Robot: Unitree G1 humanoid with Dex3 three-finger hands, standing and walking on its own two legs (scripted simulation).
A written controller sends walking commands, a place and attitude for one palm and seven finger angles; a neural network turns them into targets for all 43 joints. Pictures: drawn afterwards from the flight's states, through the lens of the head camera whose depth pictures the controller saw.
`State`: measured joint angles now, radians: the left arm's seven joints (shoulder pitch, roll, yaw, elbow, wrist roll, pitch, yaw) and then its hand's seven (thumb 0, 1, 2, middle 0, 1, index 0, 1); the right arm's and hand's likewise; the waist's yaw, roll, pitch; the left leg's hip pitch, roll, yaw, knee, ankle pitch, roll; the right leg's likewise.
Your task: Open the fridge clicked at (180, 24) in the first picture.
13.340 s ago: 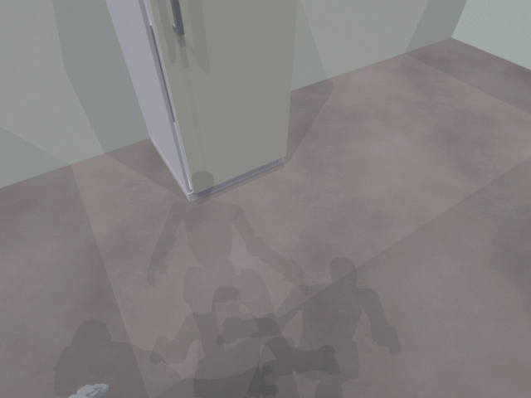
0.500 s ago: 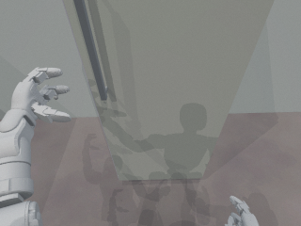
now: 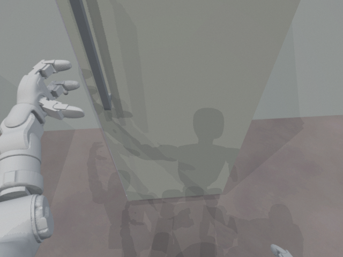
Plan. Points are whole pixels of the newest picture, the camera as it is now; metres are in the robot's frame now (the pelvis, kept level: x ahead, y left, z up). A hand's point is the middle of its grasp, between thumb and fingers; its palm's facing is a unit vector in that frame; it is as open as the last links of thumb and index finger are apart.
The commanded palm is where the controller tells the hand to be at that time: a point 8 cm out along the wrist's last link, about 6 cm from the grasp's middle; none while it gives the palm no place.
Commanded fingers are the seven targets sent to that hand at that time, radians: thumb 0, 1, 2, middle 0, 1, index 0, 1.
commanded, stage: move the hooked fingers beside the handle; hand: left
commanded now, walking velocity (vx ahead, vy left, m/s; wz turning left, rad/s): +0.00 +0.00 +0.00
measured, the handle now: (90, 39) +0.52 +0.20 +0.27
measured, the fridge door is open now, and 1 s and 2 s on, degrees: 0 0 0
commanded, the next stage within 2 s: feel for the door with the fingertips in 1.14 s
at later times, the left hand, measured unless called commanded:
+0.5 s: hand (75, 84) +0.46 +0.24 +0.18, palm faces +0.09 -1.00 +0.01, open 14.0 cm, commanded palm +0.42 +0.29 +0.19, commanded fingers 0.00 -0.50 0.30 -0.30 -1.20 -0.30 -1.20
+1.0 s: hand (74, 88) +0.44 +0.23 +0.19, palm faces +0.12 -0.99 +0.01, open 14.0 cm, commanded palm +0.41 +0.29 +0.19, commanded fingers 0.00 -0.50 0.30 -0.30 -1.20 -0.30 -1.20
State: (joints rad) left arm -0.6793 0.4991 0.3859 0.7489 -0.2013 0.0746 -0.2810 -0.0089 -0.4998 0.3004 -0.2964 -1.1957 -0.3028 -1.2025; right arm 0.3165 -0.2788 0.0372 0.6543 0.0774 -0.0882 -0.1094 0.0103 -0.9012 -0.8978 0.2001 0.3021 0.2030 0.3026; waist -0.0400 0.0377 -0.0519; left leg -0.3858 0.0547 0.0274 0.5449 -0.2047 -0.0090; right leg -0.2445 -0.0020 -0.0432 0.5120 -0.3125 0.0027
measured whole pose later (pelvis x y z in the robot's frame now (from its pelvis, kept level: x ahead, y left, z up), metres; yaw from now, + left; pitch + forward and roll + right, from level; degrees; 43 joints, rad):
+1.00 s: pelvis +0.01 +0.00 +0.00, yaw +0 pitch +4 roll -1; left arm -0.77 0.48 0.35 0.86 -0.18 0.05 -0.24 -0.01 -0.50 0.30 -0.30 -1.20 -0.30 -1.20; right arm 0.29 -0.27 0.04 0.64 0.07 -0.05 -0.10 0.01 -0.90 -0.90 0.20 0.30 0.20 0.30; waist -0.04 0.04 -0.07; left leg -0.41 0.06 0.02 0.57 -0.22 -0.01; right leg -0.27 0.00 -0.05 0.54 -0.33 0.00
